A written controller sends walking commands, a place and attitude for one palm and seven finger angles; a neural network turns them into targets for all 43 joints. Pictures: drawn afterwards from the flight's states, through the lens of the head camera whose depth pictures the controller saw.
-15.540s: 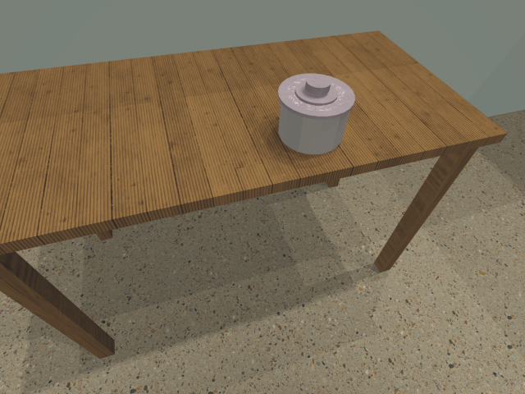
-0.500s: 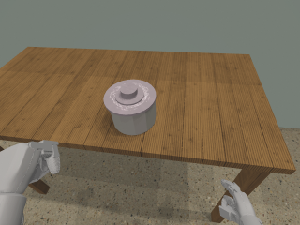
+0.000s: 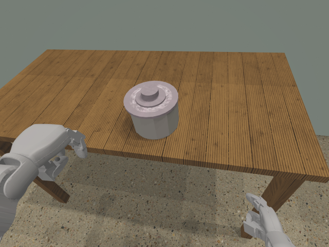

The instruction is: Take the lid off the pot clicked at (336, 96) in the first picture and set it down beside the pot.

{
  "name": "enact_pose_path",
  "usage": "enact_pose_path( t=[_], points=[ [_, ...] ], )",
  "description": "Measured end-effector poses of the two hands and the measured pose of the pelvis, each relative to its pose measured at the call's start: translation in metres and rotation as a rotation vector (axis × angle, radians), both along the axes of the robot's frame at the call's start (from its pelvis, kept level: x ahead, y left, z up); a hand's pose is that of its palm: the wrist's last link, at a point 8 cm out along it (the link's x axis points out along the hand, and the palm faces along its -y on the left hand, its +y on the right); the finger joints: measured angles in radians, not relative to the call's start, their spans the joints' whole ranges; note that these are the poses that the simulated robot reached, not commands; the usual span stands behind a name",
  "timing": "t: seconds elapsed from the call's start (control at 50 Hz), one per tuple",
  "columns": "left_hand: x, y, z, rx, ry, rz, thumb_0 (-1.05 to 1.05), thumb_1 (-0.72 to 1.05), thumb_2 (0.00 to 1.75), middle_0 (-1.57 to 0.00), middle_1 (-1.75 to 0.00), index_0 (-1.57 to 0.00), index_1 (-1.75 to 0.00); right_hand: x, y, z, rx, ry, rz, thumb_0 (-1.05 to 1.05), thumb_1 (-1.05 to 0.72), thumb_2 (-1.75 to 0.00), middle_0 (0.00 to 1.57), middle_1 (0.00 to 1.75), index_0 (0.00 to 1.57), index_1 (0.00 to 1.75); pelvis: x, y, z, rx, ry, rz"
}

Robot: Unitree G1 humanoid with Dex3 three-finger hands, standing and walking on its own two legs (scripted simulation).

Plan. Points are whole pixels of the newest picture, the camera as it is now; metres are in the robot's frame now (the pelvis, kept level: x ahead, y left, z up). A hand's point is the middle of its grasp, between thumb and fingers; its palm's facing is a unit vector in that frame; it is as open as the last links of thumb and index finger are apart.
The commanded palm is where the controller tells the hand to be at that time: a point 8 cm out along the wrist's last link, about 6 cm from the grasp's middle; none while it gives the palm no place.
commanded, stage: reach forward and open the fingers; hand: left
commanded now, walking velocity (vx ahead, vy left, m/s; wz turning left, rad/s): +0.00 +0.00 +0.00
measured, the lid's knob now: (149, 91) +0.49 +0.12 +0.12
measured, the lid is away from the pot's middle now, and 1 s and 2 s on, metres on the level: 0.00 0.00 0.00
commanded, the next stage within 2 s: move the open hand above the knob in 0.44 s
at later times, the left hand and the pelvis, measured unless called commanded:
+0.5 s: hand (62, 132) +0.28 +0.26 +0.17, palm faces -0.11 -0.02 -0.99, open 9.8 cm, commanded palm +0.26 +0.25 +0.25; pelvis -0.02 +0.01 +0.00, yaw +0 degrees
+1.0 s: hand (91, 111) +0.35 +0.22 +0.17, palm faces -0.17 -0.04 -0.98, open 9.9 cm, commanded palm +0.32 +0.21 +0.25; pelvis +0.00 +0.00 +0.00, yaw +0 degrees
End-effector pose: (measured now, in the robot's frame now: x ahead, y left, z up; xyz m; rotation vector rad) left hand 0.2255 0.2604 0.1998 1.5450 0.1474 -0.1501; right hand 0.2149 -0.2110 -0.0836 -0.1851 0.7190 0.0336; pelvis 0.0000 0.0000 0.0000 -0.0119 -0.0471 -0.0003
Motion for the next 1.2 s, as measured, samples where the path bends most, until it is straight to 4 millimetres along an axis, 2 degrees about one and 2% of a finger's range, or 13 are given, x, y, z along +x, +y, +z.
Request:
enact_pose_path(
  t=[0.18,0.36,0.62,0.78,1.2],
  points=[
    [0.015,0.001,0.010,-0.010,-0.055,-0.022,0.00,-0.12,1.43,-0.94,-0.31,-0.94,-0.31,-0.020,0.003,-0.004,0.000,0.029,-0.010,0.01,-0.90,-0.90,0.20,0.29,0.20,0.30,-0.012,0.007,-0.001,0.003,-0.008,-0.004],
    [0.031,0.000,0.023,-0.004,-0.086,-0.017,0.00,-0.26,1.49,-0.88,-0.12,-0.89,-0.13,-0.022,0.010,-0.002,0.013,0.011,-0.011,0.01,-0.90,-0.90,0.20,0.29,0.20,0.30,-0.018,0.011,-0.002,0.008,-0.010,-0.006],
    [0.057,-0.003,0.036,-0.009,-0.073,0.011,0.00,-0.30,1.51,-0.87,-0.08,-0.88,-0.08,-0.012,0.012,0.001,0.023,-0.004,0.003,0.01,-0.90,-0.90,0.20,0.29,0.20,0.30,-0.017,0.009,-0.003,0.009,0.000,0.001],
    [0.078,-0.024,0.035,-0.009,-0.057,-0.024,0.00,-0.30,1.52,-0.87,-0.08,-0.88,-0.08,-0.009,0.008,-0.003,0.025,0.017,0.003,0.01,-0.90,-0.90,0.20,0.29,0.20,0.30,-0.011,0.005,-0.002,0.010,0.009,0.004],
    [0.134,-0.057,0.033,-0.031,-0.009,-0.032,0.00,-0.30,1.52,-0.87,-0.08,-0.87,-0.08,-0.004,-0.013,-0.012,0.036,0.088,-0.041,0.01,-0.90,-0.90,0.20,0.29,0.20,0.30,0.009,-0.001,-0.002,0.016,0.040,-0.002]
  ],
)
